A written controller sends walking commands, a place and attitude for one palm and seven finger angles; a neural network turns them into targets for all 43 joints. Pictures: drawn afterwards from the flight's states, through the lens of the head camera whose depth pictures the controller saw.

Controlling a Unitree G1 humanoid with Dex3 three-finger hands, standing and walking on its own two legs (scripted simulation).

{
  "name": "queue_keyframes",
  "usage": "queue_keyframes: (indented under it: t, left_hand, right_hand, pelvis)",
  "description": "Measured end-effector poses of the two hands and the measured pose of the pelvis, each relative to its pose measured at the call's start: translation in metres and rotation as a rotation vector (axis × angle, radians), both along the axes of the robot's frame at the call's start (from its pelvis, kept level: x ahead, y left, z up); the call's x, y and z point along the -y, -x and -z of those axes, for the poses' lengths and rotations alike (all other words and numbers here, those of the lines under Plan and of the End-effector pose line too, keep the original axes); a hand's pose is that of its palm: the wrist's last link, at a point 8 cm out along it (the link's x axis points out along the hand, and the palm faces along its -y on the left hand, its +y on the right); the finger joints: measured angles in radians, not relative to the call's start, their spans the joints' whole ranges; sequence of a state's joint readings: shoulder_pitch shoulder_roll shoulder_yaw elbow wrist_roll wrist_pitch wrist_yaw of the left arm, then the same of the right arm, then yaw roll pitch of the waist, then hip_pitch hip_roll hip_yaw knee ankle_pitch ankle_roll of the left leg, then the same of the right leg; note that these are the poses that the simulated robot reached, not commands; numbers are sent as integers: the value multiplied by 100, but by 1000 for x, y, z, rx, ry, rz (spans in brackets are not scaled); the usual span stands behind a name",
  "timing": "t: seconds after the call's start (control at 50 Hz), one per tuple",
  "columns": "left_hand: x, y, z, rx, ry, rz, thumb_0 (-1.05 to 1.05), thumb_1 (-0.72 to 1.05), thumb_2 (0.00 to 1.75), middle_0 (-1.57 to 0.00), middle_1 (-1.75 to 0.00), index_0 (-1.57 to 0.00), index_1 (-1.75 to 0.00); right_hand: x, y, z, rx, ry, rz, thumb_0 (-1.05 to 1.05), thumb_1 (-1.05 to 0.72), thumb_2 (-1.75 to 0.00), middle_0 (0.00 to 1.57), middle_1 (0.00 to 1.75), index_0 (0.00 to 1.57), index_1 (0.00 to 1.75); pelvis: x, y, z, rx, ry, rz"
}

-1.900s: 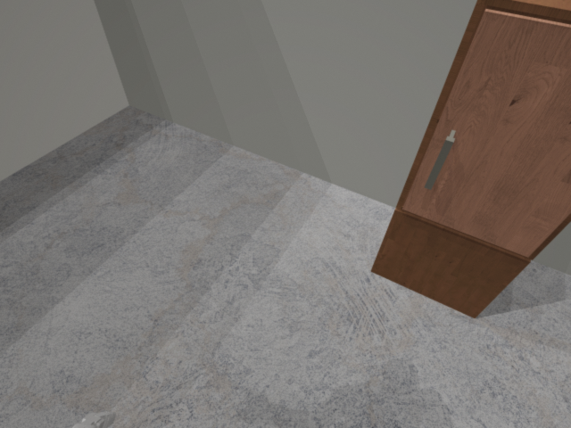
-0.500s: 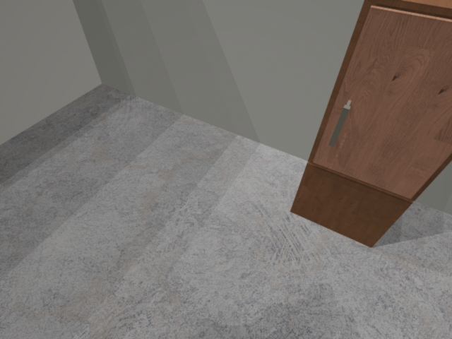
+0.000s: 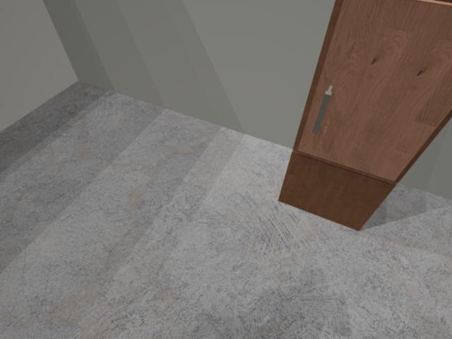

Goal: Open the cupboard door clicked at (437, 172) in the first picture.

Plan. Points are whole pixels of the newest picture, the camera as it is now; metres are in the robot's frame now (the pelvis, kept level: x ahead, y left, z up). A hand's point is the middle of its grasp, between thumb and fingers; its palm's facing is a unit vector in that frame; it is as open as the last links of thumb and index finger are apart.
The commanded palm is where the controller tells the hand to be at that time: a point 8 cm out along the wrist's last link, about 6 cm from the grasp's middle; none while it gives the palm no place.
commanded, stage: turn to face it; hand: left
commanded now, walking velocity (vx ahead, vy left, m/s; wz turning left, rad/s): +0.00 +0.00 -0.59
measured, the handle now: (322, 110) +0.85 -0.27 -0.10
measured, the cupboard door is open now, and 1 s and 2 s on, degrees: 0 0 0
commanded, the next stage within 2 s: take the last steps up to it in 0.66 s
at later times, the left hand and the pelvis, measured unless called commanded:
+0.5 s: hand out of the picture +0.04 +0.14 -0.15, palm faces -0.12 -0.96 -0.25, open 7.4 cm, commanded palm none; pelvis -0.02 -0.04 +0.01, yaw -12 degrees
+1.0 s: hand out of the picture +0.11 +0.23 -0.17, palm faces -0.29 -0.94 -0.15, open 7.4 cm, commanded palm none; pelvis +0.00 +0.05 +0.02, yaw -21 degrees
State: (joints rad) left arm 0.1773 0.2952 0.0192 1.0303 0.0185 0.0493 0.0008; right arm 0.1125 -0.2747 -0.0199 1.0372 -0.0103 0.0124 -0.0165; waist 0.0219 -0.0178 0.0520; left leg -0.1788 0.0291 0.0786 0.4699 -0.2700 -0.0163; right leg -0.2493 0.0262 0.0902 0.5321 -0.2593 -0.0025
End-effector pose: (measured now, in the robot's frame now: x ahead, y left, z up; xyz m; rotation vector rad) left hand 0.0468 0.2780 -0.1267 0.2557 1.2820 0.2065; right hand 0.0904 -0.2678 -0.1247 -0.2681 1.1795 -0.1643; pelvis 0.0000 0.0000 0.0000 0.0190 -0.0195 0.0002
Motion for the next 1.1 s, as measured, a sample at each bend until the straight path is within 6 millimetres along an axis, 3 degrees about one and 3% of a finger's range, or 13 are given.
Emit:
queue_keyframes:
  t: [0.1, 0.2, 0.38, 0.56, 0.7, 0.84, 0.98, 1.1]
  left_hand:
    - [26, -2, 8, -26, 20, 43, 0, 90, 90, -20, -30, -20, -30]
    - [56, -1, 10, -7, 13, 77, 0, 90, 90, -20, -30, -20, -30]
    - [89, 11, -8, -51, 40, 96, 0, 90, 90, -20, -30, -20, -30]
    - [90, -4, -4, -18, 65, 143, 0, 90, 90, -20, -30, -20, -30]
    - [71, -20, 6, 8, 95, 192, 0, 90, 90, -20, -30, -20, -30]
    - [32, -37, 25, 4, 126, 234, 0, 90, 90, -20, -30, -20, -30]
    - [3, -67, 17, -10, 155, 306, 0, 91, 90, -19, -30, -20, -30]
    - [-5, -81, 21, -76, 154, 347, 0, 91, 90, -19, -30, -19, -30]
  right_hand:
    - [0, 29, 20, -18, -59, 69, 0, -91, -90, 21, 30, 20, 30]
    - [15, 55, 45, -65, -105, 132, 0, -91, -90, 21, 30, 20, 30]
    - [37, 77, 19, -79, -94, 211, 1, -91, -90, 20, 30, 20, 30]
    - [42, 93, 7, -56, -39, 280, 1, -91, -90, 20, 30, 19, 30]
    - [14, 99, -1, -24, -29, 309, 1, -91, -90, 20, 30, 19, 30]
    - [-36, 109, -8, 13, -9, 349, 0, -91, -90, 20, 30, 20, 30]
    - [-87, 159, -27, -77, 0, 438, 0, -91, -90, 21, 30, 20, 30]
    - [-121, 200, -30, -183, -4, 556, 0, -91, -90, 21, 30, 20, 30]
  pelvis:
    - [13, 7, 9, 8, -28, 67]
    - [31, 12, 20, 3, -17, 100]
    - [47, 16, -4, -34, -28, 168]
    - [39, 15, -6, -40, 2, 225]
    - [17, 16, -4, -41, 24, 266]
    - [-22, 14, 2, -41, 52, 305]
    - [-48, -1, -14, -47, 96, 351]
    - [-54, -20, -16, -50, 100, 406]
